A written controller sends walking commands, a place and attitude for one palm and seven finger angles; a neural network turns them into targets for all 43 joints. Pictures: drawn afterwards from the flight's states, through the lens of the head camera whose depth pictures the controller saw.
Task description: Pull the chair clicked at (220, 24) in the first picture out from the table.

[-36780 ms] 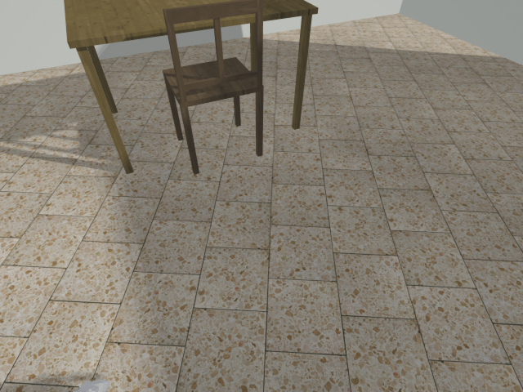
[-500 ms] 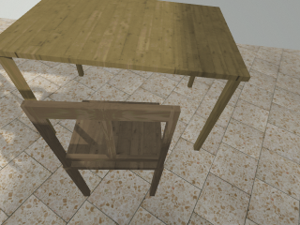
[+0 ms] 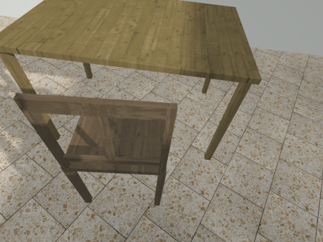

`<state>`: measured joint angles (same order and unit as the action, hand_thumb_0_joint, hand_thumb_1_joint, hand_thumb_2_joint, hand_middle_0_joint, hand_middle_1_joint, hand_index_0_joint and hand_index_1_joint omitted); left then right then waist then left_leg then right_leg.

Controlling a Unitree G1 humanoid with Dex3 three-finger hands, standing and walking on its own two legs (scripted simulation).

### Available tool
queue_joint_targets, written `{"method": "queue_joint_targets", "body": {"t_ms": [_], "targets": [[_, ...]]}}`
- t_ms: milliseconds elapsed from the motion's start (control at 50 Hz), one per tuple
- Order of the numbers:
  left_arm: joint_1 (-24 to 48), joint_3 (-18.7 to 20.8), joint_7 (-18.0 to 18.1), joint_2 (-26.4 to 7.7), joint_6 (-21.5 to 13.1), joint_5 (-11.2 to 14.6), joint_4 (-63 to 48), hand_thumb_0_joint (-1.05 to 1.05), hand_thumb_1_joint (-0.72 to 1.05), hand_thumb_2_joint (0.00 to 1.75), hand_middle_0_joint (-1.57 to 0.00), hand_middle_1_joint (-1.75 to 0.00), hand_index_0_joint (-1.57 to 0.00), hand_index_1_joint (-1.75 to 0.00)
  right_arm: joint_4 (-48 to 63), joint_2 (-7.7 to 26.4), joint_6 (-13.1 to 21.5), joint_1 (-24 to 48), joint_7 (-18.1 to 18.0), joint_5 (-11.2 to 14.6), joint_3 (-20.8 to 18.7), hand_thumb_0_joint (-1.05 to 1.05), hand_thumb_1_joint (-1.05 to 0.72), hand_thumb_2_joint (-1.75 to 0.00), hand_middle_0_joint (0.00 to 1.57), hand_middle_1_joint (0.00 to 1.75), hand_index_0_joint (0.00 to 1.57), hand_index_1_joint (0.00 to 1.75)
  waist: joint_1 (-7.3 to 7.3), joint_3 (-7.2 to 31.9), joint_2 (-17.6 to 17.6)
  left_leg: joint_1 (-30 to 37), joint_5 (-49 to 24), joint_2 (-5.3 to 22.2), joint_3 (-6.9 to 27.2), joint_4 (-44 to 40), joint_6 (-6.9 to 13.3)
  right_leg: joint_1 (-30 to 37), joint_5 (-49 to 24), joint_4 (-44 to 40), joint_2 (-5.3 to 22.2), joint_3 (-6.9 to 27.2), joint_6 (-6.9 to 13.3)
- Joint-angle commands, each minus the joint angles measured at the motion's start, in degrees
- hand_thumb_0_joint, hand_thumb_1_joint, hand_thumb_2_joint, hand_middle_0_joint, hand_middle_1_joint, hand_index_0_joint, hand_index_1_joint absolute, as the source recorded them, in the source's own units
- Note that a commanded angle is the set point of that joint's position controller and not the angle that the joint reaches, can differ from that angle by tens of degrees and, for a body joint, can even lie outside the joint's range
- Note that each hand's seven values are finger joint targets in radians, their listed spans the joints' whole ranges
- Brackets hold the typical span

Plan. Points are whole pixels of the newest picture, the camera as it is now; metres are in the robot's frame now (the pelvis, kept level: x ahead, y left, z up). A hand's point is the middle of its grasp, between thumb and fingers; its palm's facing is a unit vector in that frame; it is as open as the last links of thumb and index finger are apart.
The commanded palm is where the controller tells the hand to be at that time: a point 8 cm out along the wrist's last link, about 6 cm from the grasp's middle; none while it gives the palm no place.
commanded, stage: come to a stop and stand still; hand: left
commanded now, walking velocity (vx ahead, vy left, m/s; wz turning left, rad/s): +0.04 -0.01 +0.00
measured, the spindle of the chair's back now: (107, 139) +0.43 +0.22 -0.09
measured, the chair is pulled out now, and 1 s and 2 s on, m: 0.21 0.21 0.21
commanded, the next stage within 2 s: look again from close up in 0.54 s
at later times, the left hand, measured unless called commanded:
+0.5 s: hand out of the picture +0.02 +0.22 -0.17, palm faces +0.02 -0.98 -0.19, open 7.3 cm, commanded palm none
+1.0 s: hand out of the picture -0.04 +0.23 -0.18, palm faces +0.04 -0.98 -0.18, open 7.4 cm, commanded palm none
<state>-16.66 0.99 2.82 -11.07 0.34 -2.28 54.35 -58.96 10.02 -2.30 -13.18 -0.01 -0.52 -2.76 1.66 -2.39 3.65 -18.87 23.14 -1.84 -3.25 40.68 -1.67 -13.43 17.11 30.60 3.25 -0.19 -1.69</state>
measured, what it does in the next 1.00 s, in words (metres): steps on the spot: left foot, then right foot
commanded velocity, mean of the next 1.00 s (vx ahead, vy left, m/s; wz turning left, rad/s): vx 0.00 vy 0.00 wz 0.00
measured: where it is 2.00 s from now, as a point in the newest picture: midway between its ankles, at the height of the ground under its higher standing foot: outside the picture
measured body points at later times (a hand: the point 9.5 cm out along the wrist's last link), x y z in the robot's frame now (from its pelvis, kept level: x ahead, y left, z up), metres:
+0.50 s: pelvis -0.01 +0.05 +0.00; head +0.00 +0.06 +0.45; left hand +0.02 +0.27 -0.16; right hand +0.00 -0.18 -0.15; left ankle +0.01 +0.09 -0.73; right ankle -0.05 -0.08 -0.73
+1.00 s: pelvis -0.02 +0.06 +0.00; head -0.02 +0.08 +0.45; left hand -0.04 +0.28 -0.16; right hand +0.02 -0.17 -0.14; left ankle +0.01 +0.09 -0.73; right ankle -0.05 -0.08 -0.73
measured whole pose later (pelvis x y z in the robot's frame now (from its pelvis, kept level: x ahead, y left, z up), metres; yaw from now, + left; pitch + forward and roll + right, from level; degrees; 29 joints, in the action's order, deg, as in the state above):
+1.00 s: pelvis -0.02 +0.06 +0.00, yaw +1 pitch -1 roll -1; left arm -20.9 -0.7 2.9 -9.0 -0.1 -1.4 60.5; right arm -59.3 9.8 0.6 -15.6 -0.7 -0.8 0.2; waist 0.3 0.0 0.9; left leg -13.7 12.0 -5.9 -4.9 25.8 7.7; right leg -9.2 17.4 27.3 2.0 -1.9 -1.2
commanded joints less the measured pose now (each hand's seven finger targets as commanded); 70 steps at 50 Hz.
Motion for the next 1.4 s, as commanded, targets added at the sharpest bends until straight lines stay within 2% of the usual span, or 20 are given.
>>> {"method": "queue_joint_targets", "body": {"t_ms": [0,20,40,80,100,160,280,360,420,560,580,600,620,680,800,840,880,980,1240,1380], "targets": [[0.5,2.2,0.8,-9.4,0.3,0.6,-3.9,0.0,0.9,0.9,-0.2,-0.3,-0.2,-0.3,2.0,2.7,2.0,-4.8,-0.3,0.5,0.2,0.0,-0.9,-0.9,0.2,0.3,0.2,0.3,-2.45,1.9,2.5,13.4,-12.1,0.9,-0.3,-17.3,1.4,-6.4,-11.0,-2.8,7.9,7.1,6.4],[0.2,1.5,0.8,-7.0,0.7,0.7,-4.3,0.0,0.9,0.9,-0.2,-0.3,-0.2,-0.3,1.6,4.8,2.4,-6.0,-0.4,0.3,0.0,0.0,-0.9,-0.9,0.2,0.3,0.2,0.3,-2.8,2.1,-4.8,16.4,-13.9,5.3,3.5,-19.9,2.8,-10.1,-2.1,1.5,3.9,4.3,4.6],[-0.9,1.1,0.6,-4.5,1.1,0.9,-4.5,0.0,0.9,0.9,-0.2,-0.3,-0.2,-0.3,1.6,7.1,2.4,-6.6,-0.5,-0.3,-0.5,0.0,-0.9,-0.9,0.2,0.3,0.2,0.3,-2.58,1.9,-14.2,16.0,-19.8,12.5,12.3,-21.2,6.7,-12.6,9.4,7.2,-1.2,-0.7,2.2],[0.4,0.8,0.5,-4.4,1.9,0.8,-3.5,0.0,0.9,0.9,-0.2,-0.3,-0.2,-0.3,1.7,6.4,2.4,-5.2,-0.9,-0.7,0.2,0.0,-0.9,-0.9,0.2,0.3,0.2,0.3,-2.6,-0.5,-18.4,3.9,-14.7,16.1,18.9,-27.5,11.6,-7.8,16.5,20.5,-0.7,0.3,1.5],[-0.4,0.8,0.2,-4.9,2.0,0.8,-3.2,0.0,0.9,0.9,-0.2,-0.3,-0.2,-0.3,2.8,5.6,2.5,-2.0,-1.2,-0.5,0.6,0.0,-0.9,-0.9,0.2,0.3,0.2,0.3,-1.05,-2.4,-15.7,0.8,-12.9,15.9,18.8,-28.0,12.6,-7.4,14.9,22.7,-0.1,1.2,1.9],[-1.4,0.6,-0.3,-3.4,1.7,0.7,-1.8,0.0,0.9,0.9,-0.2,-0.3,-0.2,-0.3,3.4,6.0,2.5,0.2,-1.2,-0.4,0.7,0.0,-0.9,-0.9,0.2,0.3,0.2,0.3,-0.4,-1.9,-8.0,2.3,-14.9,13.3,14.8,-26.7,12.0,-6.9,11.0,21.6,0.5,0.1,1.4],[-1.7,0.2,-0.1,-1.7,1.1,1.2,-1.1,0.0,0.9,0.9,-0.2,-0.3,-0.2,-0.3,1.4,5.8,3.0,-4.2,-1.7,-0.2,0.4,0.0,-0.9,-0.9,0.2,0.3,0.2,0.3,-1.65,2.5,-4.9,11.2,-23.7,13.5,15.3,-23.9,12.4,-3.4,7.9,5.0,0.4,-0.3,1.4],[-4.4,0.0,0.4,-2.6,0.0,1.1,1.1,0.0,0.9,0.9,-0.2,-0.3,-0.2,-0.3,0.8,4.3,3.5,-3.5,-1.7,0.5,0.9,0.0,-0.9,-0.9,0.2,0.3,0.2,0.3,-0.86,3.0,-0.8,8.2,-18.8,8.9,12.3,-20.1,7.0,5.0,-5.8,-10.7,2.1,3.4,2.7],[-2.1,-0.1,0.3,-2.9,-0.5,1.4,1.3,0.0,0.9,0.9,-0.2,-0.3,-0.2,-0.3,0.1,4.1,3.1,-3.1,-1.5,0.5,1.0,0.0,-0.9,-0.9,0.2,0.3,0.2,0.3,-2.0,-0.6,2.5,8.4,-13.6,6.3,9.2,-20.5,4.8,0.6,-5.6,-10.0,4.4,5.9,4.8],[-5.0,-0.4,0.2,-2.2,-0.1,1.4,2.4,0.0,0.9,0.9,-0.2,-0.3,-0.2,-0.3,-2.2,3.7,3.6,-5.2,-1.5,0.5,1.7,0.0,-0.9,-0.9,0.2,0.3,0.2,0.3,-1.09,-1.6,-5.5,8.2,-9.2,8.5,12.5,-26.3,5.9,0.6,-2.9,-8.9,2.0,2.6,3.1],[-5.9,-1.0,1.9,-3.9,-1.5,0.4,4.8,0.0,0.9,0.9,-0.2,-0.3,-0.2,-0.3,2.8,7.5,3.7,-1.9,-1.5,0.3,2.3,0.0,-0.9,-0.9,0.2,0.3,0.2,0.3,-1.5,-4.9,-6.0,4.0,-23.5,8.6,9.4,-17.6,4.1,-0.3,-5.8,-7.0,2.1,1.2,3.3],[-5.9,-0.6,1.5,-5.3,-1.7,1.0,4.3,0.0,0.9,0.9,-0.2,-0.3,-0.2,-0.3,2.8,6.5,3.9,-1.8,-1.5,0.0,2.6,0.0,-0.9,-0.9,0.2,0.3,0.2,0.3,-1.38,-2.2,-10.7,5.2,-28.0,7.2,9.1,-17.1,2.5,1.8,-7.5,-7.2,2.7,1.7,4.8],[-7.8,-0.3,1.1,-5.0,-1.8,1.4,4.1,0.0,0.9,0.9,-0.2,-0.3,-0.2,-0.3,2.2,4.5,4.3,-4.7,-1.6,-0.4,2.7,0.0,-0.9,-0.9,0.2,0.3,0.2,0.3,-1.24,2.1,-11.6,6.7,-22.2,7.4,11.5,-18.9,2.0,3.4,-2.9,-5.5,2.9,1.7,5.7],[-6.8,-0.7,0.7,-3.1,-2.1,1.8,4.3,0.0,0.9,0.9,-0.2,-0.3,-0.2,-0.3,2.6,5.6,4.3,-5.2,-1.7,0.0,2.4,0.0,-0.9,-0.9,0.2,0.3,0.2,0.3,-1.64,6.1,-6.0,7.4,-22.9,7.9,13.0,-17.0,4.0,4.6,-4.1,-5.0,2.4,1.6,5.6],[-5.9,-1.0,0.3,-2.1,-1.0,1.2,3.5,0.0,0.9,0.9,-0.2,-0.3,-0.2,-0.3,2.7,6.4,3.6,-5.5,-1.4,-0.2,1.9,0.0,-0.9,-0.9,0.2,0.3,0.2,0.3,-1.92,-2.8,-6.3,2.0,-7.6,8.7,15.2,-24.1,4.5,0.0,-0.2,-4.4,0.9,0.9,4.7],[-7.1,-1.0,0.3,-2.0,-1.0,1.1,3.9,0.0,0.9,0.9,-0.2,-0.3,-0.2,-0.3,2.4,6.4,3.5,-5.0,-1.3,-0.1,1.9,0.0,-0.9,-0.9,0.2,0.3,0.2,0.3,-1.49,-3.8,-3.4,1.2,-3.9,8.7,15.4,-25.6,4.8,0.3,-0.4,-5.0,1.0,0.9,4.3],[-7.7,-1.1,0.3,-2.2,-1.2,1.1,4.1,0.0,0.9,0.9,-0.2,-0.3,-0.2,-0.3,2.2,6.4,3.7,-4.9,-1.3,0.0,1.8,0.0,-0.9,-0.9,0.2,0.3,0.2,0.3,-1.54,-3.4,-0.9,2.1,-4.3,8.1,14.7,-25.4,5.1,0.5,-1.5,-6.2,1.5,1.7,4.3],[-8.5,-1.2,0.2,-2.4,-1.4,1.1,4.3,0.0,0.9,0.9,-0.2,-0.3,-0.2,-0.3,1.5,6.8,4.1,-4.6,-1.2,0.1,1.8,0.0,-0.9,-0.9,0.2,0.3,0.2,0.3,-1.69,0.0,-2.5,6.9,-9.9,8.1,13.2,-24.5,4.9,0.4,-3.6,-6.9,2.0,2.0,3.7],[-9.6,-1.5,0.2,-2.3,-1.3,0.9,5.8,0.0,0.9,0.9,-0.2,-0.3,-0.2,-0.3,-1.0,6.2,4.1,-3.8,-1.2,0.4,2.1,0.0,-0.9,-0.9,0.2,0.3,0.2,0.3,-1.3,-2.4,-3.9,6.8,-7.6,8.1,12.3,-26.3,4.7,0.2,-4.0,-9.0,2.4,1.9,2.9],[-9.5,-1.5,0.3,-2.0,-1.6,1.1,6.6,0.0,0.9,0.9,-0.2,-0.3,-0.2,-0.3,-2.7,5.4,4.4,-4.6,-1.3,0.5,2.3,0.0,-0.9,-0.9,0.2,0.3,0.2,0.3,-1.46,-0.5,-2.1,9.2,-14.1,7.8,10.7,-24.3,4.9,1.5,-6.5,-10.0,3.0,2.6,3.0]]}}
